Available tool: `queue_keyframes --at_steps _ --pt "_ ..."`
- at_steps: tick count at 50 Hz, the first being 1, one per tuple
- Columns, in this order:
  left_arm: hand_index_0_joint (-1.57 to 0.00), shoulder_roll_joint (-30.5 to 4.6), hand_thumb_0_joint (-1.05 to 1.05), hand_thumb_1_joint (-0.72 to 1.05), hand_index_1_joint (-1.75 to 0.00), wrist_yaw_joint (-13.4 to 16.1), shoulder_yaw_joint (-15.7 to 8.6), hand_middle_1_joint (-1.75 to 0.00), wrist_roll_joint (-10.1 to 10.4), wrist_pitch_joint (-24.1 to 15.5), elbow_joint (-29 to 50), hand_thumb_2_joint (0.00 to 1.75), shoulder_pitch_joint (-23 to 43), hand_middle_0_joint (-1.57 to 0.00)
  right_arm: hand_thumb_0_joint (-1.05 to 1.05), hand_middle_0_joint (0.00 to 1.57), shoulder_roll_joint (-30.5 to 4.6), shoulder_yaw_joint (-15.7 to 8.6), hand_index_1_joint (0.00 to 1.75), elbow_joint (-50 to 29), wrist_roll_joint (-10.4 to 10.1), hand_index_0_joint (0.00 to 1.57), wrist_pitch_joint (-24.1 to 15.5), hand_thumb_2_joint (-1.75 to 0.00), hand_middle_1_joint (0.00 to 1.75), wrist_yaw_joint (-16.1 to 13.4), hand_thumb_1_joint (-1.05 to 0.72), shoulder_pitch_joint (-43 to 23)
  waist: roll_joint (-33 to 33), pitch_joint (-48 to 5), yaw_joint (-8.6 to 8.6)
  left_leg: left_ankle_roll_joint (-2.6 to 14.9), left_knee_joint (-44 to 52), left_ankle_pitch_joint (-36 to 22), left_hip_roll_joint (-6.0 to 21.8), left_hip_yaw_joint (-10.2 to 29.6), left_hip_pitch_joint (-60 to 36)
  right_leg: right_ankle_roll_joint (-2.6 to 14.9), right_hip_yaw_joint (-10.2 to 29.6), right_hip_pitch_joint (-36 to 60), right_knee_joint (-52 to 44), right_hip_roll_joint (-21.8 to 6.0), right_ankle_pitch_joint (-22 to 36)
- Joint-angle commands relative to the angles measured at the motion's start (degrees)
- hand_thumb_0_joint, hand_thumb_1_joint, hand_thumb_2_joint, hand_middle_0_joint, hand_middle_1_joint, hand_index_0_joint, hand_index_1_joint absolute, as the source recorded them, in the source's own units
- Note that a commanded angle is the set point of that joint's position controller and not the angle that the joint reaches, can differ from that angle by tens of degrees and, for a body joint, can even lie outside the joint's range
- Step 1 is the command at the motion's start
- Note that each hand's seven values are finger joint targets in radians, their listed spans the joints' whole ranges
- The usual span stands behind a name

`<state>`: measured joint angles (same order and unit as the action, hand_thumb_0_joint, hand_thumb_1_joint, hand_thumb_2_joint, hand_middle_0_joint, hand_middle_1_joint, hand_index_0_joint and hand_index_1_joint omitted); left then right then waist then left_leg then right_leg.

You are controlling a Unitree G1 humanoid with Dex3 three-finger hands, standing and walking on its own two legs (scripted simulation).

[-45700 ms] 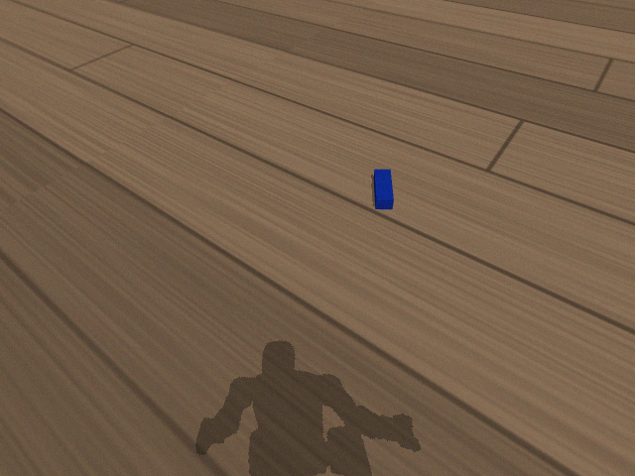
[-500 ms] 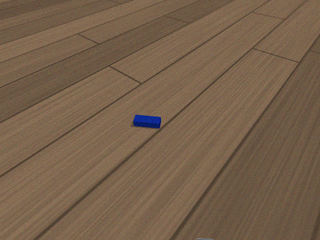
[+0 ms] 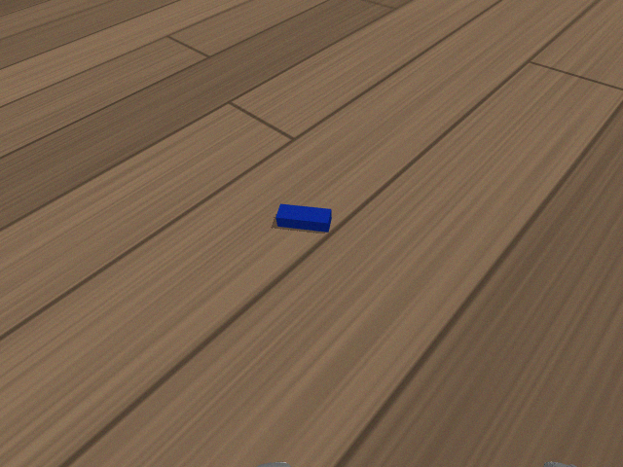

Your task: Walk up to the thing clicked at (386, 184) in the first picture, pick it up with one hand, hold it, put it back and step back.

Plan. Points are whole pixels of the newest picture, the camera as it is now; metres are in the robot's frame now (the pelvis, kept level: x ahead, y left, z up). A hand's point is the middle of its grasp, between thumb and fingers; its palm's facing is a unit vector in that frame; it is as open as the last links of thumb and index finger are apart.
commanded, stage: step back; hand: left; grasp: from above
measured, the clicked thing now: (304, 217) +1.12 +0.13 -0.73
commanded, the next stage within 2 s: stand in 0.22 s
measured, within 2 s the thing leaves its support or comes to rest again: neither
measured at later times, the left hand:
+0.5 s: hand out of the picture +0.11 +0.26 -0.13, palm faces -0.06 -0.94 -0.35, open 7.4 cm
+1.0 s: hand out of the picture +0.13 +0.25 -0.13, palm faces -0.07 -0.94 -0.34, open 7.4 cm
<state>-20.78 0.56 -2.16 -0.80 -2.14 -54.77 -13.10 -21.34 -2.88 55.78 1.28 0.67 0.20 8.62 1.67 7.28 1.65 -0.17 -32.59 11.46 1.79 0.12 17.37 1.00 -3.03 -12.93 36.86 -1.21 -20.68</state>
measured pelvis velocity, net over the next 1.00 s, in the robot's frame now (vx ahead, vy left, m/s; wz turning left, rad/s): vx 0.03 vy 0.01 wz -0.04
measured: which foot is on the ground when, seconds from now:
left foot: down 0.00-1.00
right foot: down 0.00-1.00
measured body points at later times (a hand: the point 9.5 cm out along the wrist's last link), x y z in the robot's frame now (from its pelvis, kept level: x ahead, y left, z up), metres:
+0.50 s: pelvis +0.02 +0.01 +0.02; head +0.04 +0.01 +0.47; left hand +0.11 +0.31 -0.11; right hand +0.11 -0.29 -0.11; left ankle +0.06 +0.14 -0.72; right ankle -0.01 -0.11 -0.73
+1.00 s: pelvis +0.03 +0.01 +0.02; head +0.04 +0.01 +0.47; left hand +0.13 +0.30 -0.11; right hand +0.09 -0.29 -0.11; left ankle +0.06 +0.14 -0.72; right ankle -0.01 -0.11 -0.73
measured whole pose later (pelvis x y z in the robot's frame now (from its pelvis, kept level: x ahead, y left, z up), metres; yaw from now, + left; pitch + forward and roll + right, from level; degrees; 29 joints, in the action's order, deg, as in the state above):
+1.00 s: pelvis +0.03 +0.01 +0.02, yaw -2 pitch -2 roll +0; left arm -19.8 -0.4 -0.1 -0.3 -1.4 -65.7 -5.1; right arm -19.8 0.4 65.7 0.4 -0.8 0.5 5.3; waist 0.3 2.8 -0.7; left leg -1.6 -18.2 7.7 2.7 -2.5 8.6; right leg -0.1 -0.8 -3.1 17.5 -0.1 -12.6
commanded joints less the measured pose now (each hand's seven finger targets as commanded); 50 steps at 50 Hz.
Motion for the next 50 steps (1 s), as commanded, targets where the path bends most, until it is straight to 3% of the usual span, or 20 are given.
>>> queue_keyframes --at_steps 1,2,3,6,8,10,11,12,13,14,16,18,25,27,34,39,41,50 --pt "-0.20 -10.7 0.00 0.90 -0.30 0.8 -2.0 -0.30 1.1 0.0 4.8 0.90 0.1 -0.20 0.00 0.20 -13.4 -3.1 0.30 -3.1 0.6 0.20 -1.9 -0.90 0.30 -1.2 -0.90 -0.6 2.1 -12.2 -0.29 7.66 8.8 -12.4 12.0 13.6 -11.1 0.74 6.9 -5.1 0.4 -1.7 9.6" --pt "-0.20 -11.2 0.00 0.90 -0.30 1.1 -2.1 -0.30 1.5 0.6 3.0 0.90 -0.7 -0.20 0.00 0.20 -14.9 -2.9 0.30 -3.4 -0.1 0.20 -1.8 -0.90 0.30 -1.0 -0.90 -3.7 4.9 -12.1 0.45 11.21 10.1 -4.4 15.0 14.9 -4.1 0.56 3.4 0.6 1.1 -0.1 -0.4" --pt "-0.20 -11.3 0.00 0.90 -0.30 1.1 -2.1 -0.30 1.0 0.7 1.4 0.90 -0.5 -0.20 0.00 0.20 -14.1 -2.8 0.30 -3.0 0.1 0.20 -1.5 -0.90 0.30 -0.8 -0.90 -6.4 5.5 -9.8 0.88 10.48 11.5 0.6 14.6 14.3 0.9 0.66 3.4 3.5 0.0 0.0 -3.4" --pt "-0.20 -12.1 0.00 0.90 -0.30 0.6 -2.4 -0.30 0.4 -0.1 0.1 0.90 -0.2 -0.20 0.00 0.20 -11.7 -1.4 0.30 -2.3 0.1 0.20 -1.5 -0.90 0.30 -0.5 -0.90 -7.7 6.4 -8.8 0.91 5.29 10.4 5.0 9.1 8.4 1.2 1.55 6.8 4.3 -7.1 -1.7 4.9" --pt "-0.20 -13.1 0.00 0.90 -0.30 0.4 -2.5 -0.30 0.3 -0.5 -0.8 0.90 0.7 -0.20 0.00 0.20 -10.3 -1.0 0.30 -1.4 -0.1 0.20 -1.4 -0.90 0.30 -0.4 -0.90 -8.6 3.6 -7.3 0.43 3.16 8.9 7.2 6.5 6.4 -0.1 1.98 10.1 1.9 -11.0 -3.9 7.8" --pt "-0.20 -13.5 0.00 0.90 -0.30 0.4 -2.4 -0.30 0.2 -0.7 -0.7 0.90 3.8 -0.20 0.00 0.20 -10.1 -0.9 0.30 -0.2 0.0 0.20 -1.7 -0.90 0.30 -0.3 -0.90 -8.0 2.0 -8.1 -0.74 2.80 8.8 3.7 6.0 5.5 -4.4 2.22 11.3 -0.1 -12.2 -4.9 10.5" --pt "-0.20 -11.0 0.00 0.90 -0.30 -0.1 -0.7 -0.30 0.2 -0.4 -2.2 0.90 5.3 -0.20 0.00 0.20 -10.5 -0.3 0.30 0.8 -0.8 0.20 -2.2 -0.90 0.30 0.0 -0.90 -5.6 3.7 -8.7 -2.09 2.93 12.8 2.0 6.9 7.5 -4.9 1.29 8.7 1.7 -12.8 -4.3 8.4" --pt "-0.20 -10.5 0.00 0.90 -0.30 -0.3 -0.6 -0.30 0.3 -0.3 -2.5 0.90 4.9 -0.20 0.00 0.20 -11.1 -0.4 0.30 1.2 -0.6 0.20 -2.7 -0.90 0.30 0.1 -0.90 -6.8 3.8 -8.8 -1.12 3.24 13.6 0.5 7.9 8.3 -5.9 0.71 8.1 2.4 -13.4 -3.7 8.3" --pt "-0.20 -11.0 0.00 0.90 -0.30 -0.4 -0.7 -0.30 0.3 -0.3 -2.9 0.90 5.5 -0.20 0.00 0.20 -11.3 -0.5 0.30 1.6 -0.6 0.20 -2.9 -0.90 0.30 0.0 -0.90 -6.5 2.6 -9.5 -1.34 3.36 14.3 -1.6 8.6 8.8 -5.9 0.38 7.5 4.1 -13.5 -3.5 8.8" --pt "-0.20 -10.5 0.00 0.90 -0.30 -0.4 -0.5 -0.30 0.7 -0.4 -3.5 0.90 4.8 -0.20 0.00 0.20 -11.0 -0.4 0.30 1.6 -0.6 0.20 -3.1 -0.90 0.30 0.1 -0.90 -8.3 2.6 -9.1 -0.56 3.20 13.5 -3.6 8.0 7.8 -7.9 0.33 8.0 3.2 -14.9 -4.0 10.5" --pt "-0.20 -11.3 0.00 0.90 -0.30 -0.5 -0.4 -0.30 0.5 -0.5 -4.5 0.90 5.8 -0.20 0.00 0.20 -10.0 0.0 0.30 2.3 -0.7 0.20 -3.4 -0.90 0.30 0.0 -0.90 -7.7 0.1 -10.3 -1.10 2.74 12.5 -11.5 7.6 6.2 -11.5 0.23 8.0 3.6 -15.6 -4.9 15.0" --pt "-0.20 -11.6 0.00 0.90 -0.30 -0.4 -0.4 -0.30 0.5 -0.7 -4.9 0.90 7.3 -0.20 0.00 0.20 -10.1 0.1 0.30 3.3 -0.9 0.20 -3.6 -0.90 0.30 0.0 -0.90 -6.5 -1.1 -10.8 -1.84 2.26 12.2 -15.6 7.3 5.3 -12.6 0.13 7.9 4.7 -16.2 -5.3 18.1" --pt "-0.20 -11.4 0.00 0.90 -0.30 -0.4 -0.2 -0.30 0.5 -0.6 -6.6 0.90 8.7 -0.20 0.00 0.20 -10.1 0.2 0.30 4.9 -0.9 0.20 -3.1 -0.90 0.30 0.0 -0.90 -7.7 -1.9 -9.3 -1.69 1.40 14.3 -8.9 6.3 4.0 -12.3 -0.17 8.3 5.0 -20.7 -6.2 15.9" --pt "-0.20 -11.4 0.00 0.90 -0.30 -0.3 -0.1 -0.30 0.6 -0.6 -6.8 0.90 9.5 -0.20 0.00 0.20 -10.1 0.4 0.30 5.2 -0.9 0.20 -3.1 -0.90 0.30 -0.1 -0.90 -7.8 -1.8 -9.7 -1.78 1.09 14.2 -11.3 6.3 3.8 -12.5 -0.18 8.3 6.0 -20.8 -6.4 18.2" --pt "-0.20 -11.7 0.00 0.90 -0.30 -0.2 -0.2 -0.30 0.5 -0.5 -7.7 0.90 9.7 -0.20 0.00 0.20 -10.2 0.6 0.30 6.3 -0.9 0.20 -3.0 -0.90 0.30 -0.1 -0.90 -7.2 -1.6 -9.0 -1.88 0.62 15.7 -8.8 6.3 3.7 -11.9 -0.22 8.0 6.3 -22.1 -6.3 15.9" --pt "-0.20 -11.9 0.00 0.90 -0.30 -0.1 -0.3 -0.30 0.6 -0.5 -7.7 0.90 9.9 -0.20 0.00 0.20 -10.2 0.7 0.30 6.5 -0.8 0.20 -2.9 -0.90 0.30 -0.2 -0.90 -6.9 -1.9 -10.4 -1.76 0.69 15.0 -12.8 6.6 3.3 -13.0 -0.24 7.9 7.7 -21.9 -6.7 20.6" --pt "-0.20 -11.7 0.00 0.90 -0.30 -0.2 -0.4 -0.30 0.5 -0.4 -7.8 0.90 9.9 -0.20 0.00 0.20 -10.3 0.7 0.30 6.7 -0.8 0.20 -2.9 -0.90 0.30 -0.3 -0.90 -6.8 -1.6 -9.7 -1.81 0.48 15.6 -10.5 6.5 3.2 -12.7 -0.09 8.0 7.1 -22.3 -6.6 18.1" --pt "-0.20 -11.8 0.00 0.90 -0.30 -0.2 -0.6 -0.30 0.5 -0.1 -7.9 0.90 10.3 -0.20 0.00 0.20 -10.0 1.1 0.30 6.6 -0.8 0.20 -2.9 -0.90 0.30 -0.4 -0.90 -6.5 -2.0 -9.1 -1.87 0.62 16.1 -11.2 6.9 3.4 -12.7 -0.08 7.8 7.0 -22.4 -6.4 17.5"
